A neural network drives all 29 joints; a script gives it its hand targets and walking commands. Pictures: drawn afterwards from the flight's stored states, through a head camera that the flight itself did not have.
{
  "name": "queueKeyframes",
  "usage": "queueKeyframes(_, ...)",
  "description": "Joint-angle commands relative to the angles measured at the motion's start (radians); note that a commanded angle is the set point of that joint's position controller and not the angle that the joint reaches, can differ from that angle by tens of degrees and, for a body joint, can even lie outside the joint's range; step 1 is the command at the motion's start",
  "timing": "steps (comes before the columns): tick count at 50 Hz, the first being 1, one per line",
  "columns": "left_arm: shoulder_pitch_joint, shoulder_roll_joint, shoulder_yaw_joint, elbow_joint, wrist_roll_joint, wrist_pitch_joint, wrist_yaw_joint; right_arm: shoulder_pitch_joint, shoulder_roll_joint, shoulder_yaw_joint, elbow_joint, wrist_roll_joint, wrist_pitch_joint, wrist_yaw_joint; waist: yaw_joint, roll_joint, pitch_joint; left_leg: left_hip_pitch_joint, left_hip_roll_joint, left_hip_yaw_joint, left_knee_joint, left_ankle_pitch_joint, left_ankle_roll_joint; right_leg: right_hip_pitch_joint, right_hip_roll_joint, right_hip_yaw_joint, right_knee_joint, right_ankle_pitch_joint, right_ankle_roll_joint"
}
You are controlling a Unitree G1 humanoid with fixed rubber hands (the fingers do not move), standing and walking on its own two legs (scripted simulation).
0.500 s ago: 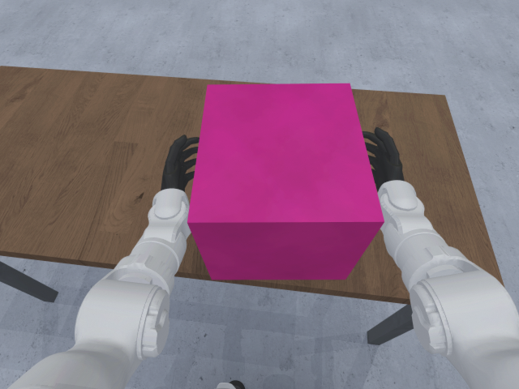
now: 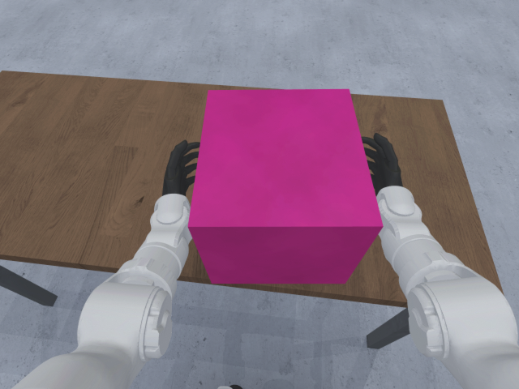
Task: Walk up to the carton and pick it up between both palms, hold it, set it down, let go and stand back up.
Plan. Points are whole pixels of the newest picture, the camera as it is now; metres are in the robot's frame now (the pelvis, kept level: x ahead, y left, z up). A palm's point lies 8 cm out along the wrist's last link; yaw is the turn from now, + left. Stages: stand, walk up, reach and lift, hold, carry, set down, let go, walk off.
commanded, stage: reach and lift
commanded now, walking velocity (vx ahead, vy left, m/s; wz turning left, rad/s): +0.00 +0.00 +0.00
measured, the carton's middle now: (278, 189) +0.45 +0.02 +0.00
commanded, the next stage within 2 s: none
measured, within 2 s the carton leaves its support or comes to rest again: leaves its support in 0.70 s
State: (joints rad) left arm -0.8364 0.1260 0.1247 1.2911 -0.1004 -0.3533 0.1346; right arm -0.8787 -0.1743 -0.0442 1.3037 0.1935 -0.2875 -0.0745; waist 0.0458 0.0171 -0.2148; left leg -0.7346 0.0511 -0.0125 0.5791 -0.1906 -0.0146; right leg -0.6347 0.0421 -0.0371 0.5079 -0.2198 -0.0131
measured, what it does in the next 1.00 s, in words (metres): stands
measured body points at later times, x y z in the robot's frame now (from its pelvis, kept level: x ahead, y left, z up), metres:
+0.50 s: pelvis +0.01 +0.00 +0.02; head +0.08 +0.01 +0.46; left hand +0.41 +0.19 +0.04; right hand +0.43 -0.15 +0.05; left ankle +0.03 +0.12 -0.72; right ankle +0.00 -0.11 -0.72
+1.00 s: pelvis +0.01 +0.00 +0.02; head +0.06 +0.03 +0.47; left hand +0.40 +0.19 +0.05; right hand +0.41 -0.15 +0.07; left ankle +0.03 +0.12 -0.72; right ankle +0.00 -0.11 -0.72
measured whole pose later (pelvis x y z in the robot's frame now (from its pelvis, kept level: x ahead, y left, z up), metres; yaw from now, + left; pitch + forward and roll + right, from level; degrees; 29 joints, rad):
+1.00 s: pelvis +0.01 +0.00 +0.02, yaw +0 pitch +14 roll -1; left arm -0.68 0.05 0.36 1.20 0.19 -0.51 0.07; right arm -0.69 -0.06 -0.45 1.21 -0.34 -0.55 -0.09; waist 0.04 -0.05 -0.14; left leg -0.47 0.03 0.03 0.33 -0.09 0.00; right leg -0.40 0.02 -0.02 0.29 -0.13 0.00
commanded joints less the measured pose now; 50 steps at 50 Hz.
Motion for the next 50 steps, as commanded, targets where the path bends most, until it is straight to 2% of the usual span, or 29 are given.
queueKeyframes(1, -0.443, -0.023, -0.026, -0.163, 0.035, -0.05, -0.035, -0.415, -0.031, -0.003, -0.159, -0.024, -0.043, 0.008, -0.025, 0.012, -0.641, 0.498, -0.023, 0.035, 0.034, 0.433, -0.067, 0.157, -0.008, -0.005, -0.043, 0.29, 0.012)
queueKeyframes(5, -0.453, -0.058, -0.022, -0.171, 0.052, -0.059, -0.045, -0.41, 0.024, -0.013, -0.169, -0.053, -0.048, 0.014, -0.027, 0.009, -0.641, 0.497, -0.024, 0.038, 0.025, 0.444, -0.066, 0.177, -0.011, -0.004, -0.048, 0.315, 0.016)
queueKeyframes(7, -0.456, -0.117, -0.026, -0.166, 0.072, -0.064, -0.062, -0.409, 0.093, -0.019, -0.178, -0.092, -0.053, 0.026, -0.03, 0.007, -0.632, 0.502, -0.027, 0.04, 0.012, 0.447, -0.066, 0.199, -0.014, -0.006, -0.056, 0.333, 0.016)
queueKeyframes(9, -0.478, -0.256, -0.039, -0.153, 0.113, -0.073, -0.1, -0.42, 0.247, -0.028, -0.182, -0.165, -0.06, 0.055, -0.041, 0.008, -0.609, 0.51, -0.028, 0.042, -0.008, 0.44, -0.065, 0.231, -0.018, -0.014, -0.071, 0.351, 0.017)
queueKeyframes(11, -0.51, -0.504, -0.055, -0.115, 0.19, -0.086, -0.171, -0.451, 0.52, -0.035, -0.188, -0.286, -0.069, 0.113, -0.051, 0.012, -0.543, 0.514, -0.033, 0.046, -0.047, 0.41, -0.06, 0.284, -0.027, -0.023, -0.096, 0.38, 0.019)
queueKeyframes(12, -0.502, -0.584, -0.07, -0.104, 0.215, -0.098, -0.196, -0.441, 0.598, -0.039, -0.199, -0.34, -0.082, 0.139, -0.054, 0.02, -0.544, 0.53, -0.033, 0.048, -0.06, 0.418, -0.062, 0.32, -0.029, -0.027, -0.1, 0.423, 0.019)
queueKeyframes(14, -0.467, -0.624, -0.063, -0.082, 0.248, -0.117, -0.215, -0.41, 0.655, -0.047, -0.213, -0.397, -0.101, 0.165, -0.045, 0.02, -0.549, 0.536, -0.032, 0.05, -0.081, 0.433, -0.063, 0.376, -0.033, -0.025, -0.105, 0.502, 0.021)
queueKeyframes(18, -0.433, -0.602, -0.029, -0.085, 0.29, -0.121, -0.211, -0.365, 0.684, -0.058, -0.197, -0.44, -0.111, 0.172, -0.03, 0.004, -0.497, 0.491, -0.032, 0.062, -0.134, 0.397, -0.052, 0.461, -0.036, -0.018, -0.116, 0.54, 0.029)
queueKeyframes(21, -0.421, -0.591, -0.009, -0.094, 0.305, -0.122, -0.207, -0.346, 0.687, -0.068, -0.187, -0.469, -0.122, 0.175, -0.023, -0.01, -0.454, 0.476, -0.03, 0.069, -0.165, 0.369, -0.045, 0.478, -0.036, -0.021, -0.128, 0.516, 0.031)
queueKeyframes(30, -0.443, -0.604, -0.013, -0.167, 0.318, -0.141, -0.179, -0.355, 0.68, -0.115, -0.183, -0.542, -0.182, 0.184, -0.009, -0.004, -0.471, 0.542, -0.017, 0.092, -0.171, 0.42, -0.065, 0.432, -0.024, -0.043, -0.165, 0.436, 0.016)
queueKeyframes(35, -0.454, -0.63, -0.033, -0.215, 0.324, -0.158, -0.163, -0.382, 0.681, -0.112, -0.194, -0.554, -0.239, 0.177, -0.006, 0.002, -0.532, 0.569, -0.018, 0.099, -0.158, 0.487, -0.078, 0.449, -0.02, -0.05, -0.166, 0.489, 0.015)
queueKeyframes(40, -0.458, -0.644, -0.046, -0.234, 0.331, -0.182, -0.164, -0.399, 0.677, -0.103, -0.178, -0.559, -0.297, 0.164, -0.006, -0.01, -0.538, 0.549, -0.022, 0.102, -0.165, 0.497, -0.081, 0.494, -0.023, -0.05, -0.162, 0.542, 0.022)
queueKeyframes(41, -0.496, -0.63, -0.026, -0.208, 0.34, -0.192, -0.184, -0.382, 0.751, -0.04, -0.253, -0.595, -0.311, 0.146, -0.025, -0.07, -0.545, 0.525, -0.039, 0.12, -0.192, 0.432, -0.04, 0.561, -0.041, -0.018, -0.158, 0.597, 0.052)
queueKeyframes(42, -0.504, -0.632, -0.019, -0.208, 0.347, -0.198, -0.194, -0.39, 0.757, -0.061, -0.224, -0.612, -0.319, 0.139, -0.019, -0.066, -0.549, 0.478, -0.038, 0.118, -0.215, 0.401, -0.036, 0.589, -0.044, -0.02, -0.137, 0.628, 0.059)
queueKeyframes(50, -0.516, -0.644, -0.002, -0.225, 0.383, -0.199, -0.182, -0.403, 0.706, -0.103, -0.17, -0.655, -0.383, 0.127, 0.004, -0.039, -0.537, 0.557, -0.036, 0.139, -0.236, 0.361, -0.043, 0.479, -0.024, -0.044, -0.191, 0.424, 0.028)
